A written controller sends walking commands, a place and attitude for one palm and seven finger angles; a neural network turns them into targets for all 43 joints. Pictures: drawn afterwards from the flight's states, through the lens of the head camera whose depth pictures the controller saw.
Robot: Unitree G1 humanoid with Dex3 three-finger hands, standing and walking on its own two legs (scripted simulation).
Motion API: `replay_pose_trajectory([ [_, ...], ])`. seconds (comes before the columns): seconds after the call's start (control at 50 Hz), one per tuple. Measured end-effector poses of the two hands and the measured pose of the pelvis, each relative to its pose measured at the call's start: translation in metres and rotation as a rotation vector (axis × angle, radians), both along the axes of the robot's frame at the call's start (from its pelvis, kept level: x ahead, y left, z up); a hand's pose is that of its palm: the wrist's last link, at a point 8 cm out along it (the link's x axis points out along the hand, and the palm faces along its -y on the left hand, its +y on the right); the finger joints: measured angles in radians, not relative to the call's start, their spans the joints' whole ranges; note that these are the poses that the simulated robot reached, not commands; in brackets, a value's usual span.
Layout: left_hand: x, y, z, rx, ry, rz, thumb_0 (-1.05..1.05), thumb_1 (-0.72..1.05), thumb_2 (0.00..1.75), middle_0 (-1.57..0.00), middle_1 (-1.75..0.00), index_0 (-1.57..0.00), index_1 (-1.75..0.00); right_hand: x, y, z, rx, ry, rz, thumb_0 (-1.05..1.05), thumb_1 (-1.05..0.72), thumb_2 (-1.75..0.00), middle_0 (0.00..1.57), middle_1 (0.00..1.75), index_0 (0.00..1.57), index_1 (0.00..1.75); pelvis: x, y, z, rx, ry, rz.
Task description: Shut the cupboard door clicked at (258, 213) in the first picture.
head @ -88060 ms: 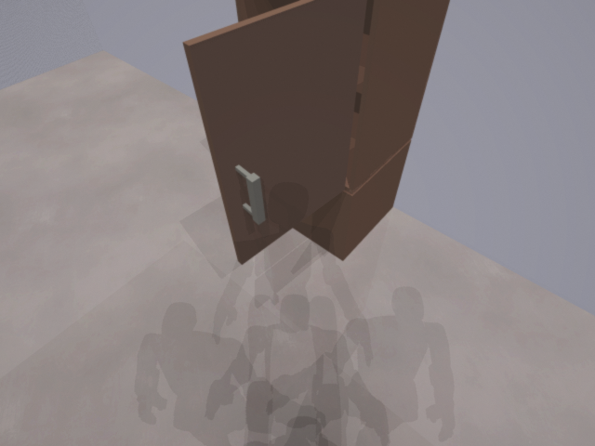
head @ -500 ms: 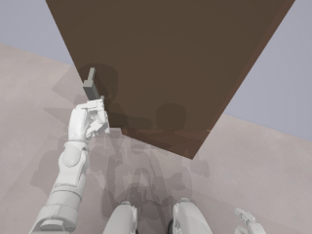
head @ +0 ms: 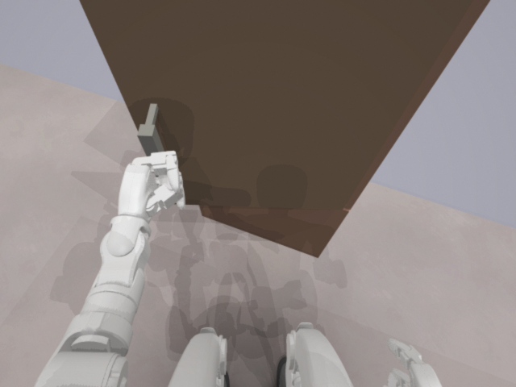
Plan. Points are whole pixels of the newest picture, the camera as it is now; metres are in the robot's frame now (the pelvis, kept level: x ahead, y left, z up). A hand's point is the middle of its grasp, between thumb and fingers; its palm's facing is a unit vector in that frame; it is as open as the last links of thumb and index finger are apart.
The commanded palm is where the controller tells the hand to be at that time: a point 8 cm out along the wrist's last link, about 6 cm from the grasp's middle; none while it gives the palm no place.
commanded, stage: push the door shut along its arc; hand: left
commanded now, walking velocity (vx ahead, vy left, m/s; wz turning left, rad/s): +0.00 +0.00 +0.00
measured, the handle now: (159, 147) +0.48 +0.16 +0.04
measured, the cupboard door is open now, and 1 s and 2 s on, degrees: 19 5 0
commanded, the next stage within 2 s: pull the fist back off the door in 1.72 s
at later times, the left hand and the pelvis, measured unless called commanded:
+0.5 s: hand (200, 154) +0.47 +0.10 +0.03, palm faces -0.22 -0.97 -0.05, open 3.1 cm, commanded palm +0.47 +0.15 +0.04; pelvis +0.00 +0.00 -0.01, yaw +0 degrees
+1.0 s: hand (218, 124) +0.53 +0.07 +0.04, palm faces -0.33 -0.94 -0.03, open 3.1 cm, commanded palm +0.53 +0.12 +0.04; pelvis -0.01 +0.00 -0.03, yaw -2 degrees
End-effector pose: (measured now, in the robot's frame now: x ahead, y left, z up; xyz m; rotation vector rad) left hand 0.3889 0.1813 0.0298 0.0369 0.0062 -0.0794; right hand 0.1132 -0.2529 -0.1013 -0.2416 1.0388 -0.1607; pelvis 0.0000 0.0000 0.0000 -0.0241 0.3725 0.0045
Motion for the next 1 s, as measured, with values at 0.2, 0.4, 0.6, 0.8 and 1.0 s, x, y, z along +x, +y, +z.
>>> replay_pose_trajectory([
  [0.2,0.031,-0.001,0.002,0.012,-0.004,-0.046,0.01,0.90,0.90,-1.32,-1.50,-1.31,-1.50,-0.027,-0.006,-0.010,-0.016,0.077,-0.032,0.01,-0.91,-0.90,0.20,0.30,0.20,0.30,-0.002,0.002,-0.006,-0.006,0.028,0.004],
  [0.4,0.060,-0.014,0.004,0.001,0.011,-0.098,0.01,0.90,0.90,-1.30,-1.50,-1.30,-1.50,-0.061,-0.009,-0.015,-0.019,0.164,-0.080,0.01,-0.91,-0.90,0.20,0.30,0.20,0.30,-0.004,0.002,-0.009,-0.005,0.047,0.000],
  [0.6,0.089,-0.028,0.005,0.009,0.022,-0.153,0.01,0.90,0.90,-1.30,-1.50,-1.30,-1.50,-0.088,-0.011,-0.019,-0.022,0.221,-0.123,0.01,-0.91,-0.90,0.20,0.30,0.20,0.30,-0.007,0.001,-0.016,-0.008,0.070,-0.011],
  [0.8,0.111,-0.037,0.005,0.018,0.030,-0.217,0.01,0.90,0.90,-1.30,-1.50,-1.30,-1.50,-0.109,-0.011,-0.022,-0.027,0.271,-0.150,0.01,-0.91,-0.90,0.20,0.30,0.20,0.30,-0.009,0.001,-0.023,-0.016,0.099,-0.016],
  [1.0,0.140,-0.052,0.013,-0.001,0.022,-0.260,0.01,0.90,0.90,-1.30,-1.50,-1.30,-1.50,-0.123,-0.009,-0.022,-0.040,0.289,-0.183,0.01,-0.91,-0.90,0.20,0.30,0.20,0.30,-0.009,0.002,-0.028,-0.024,0.128,-0.026],
])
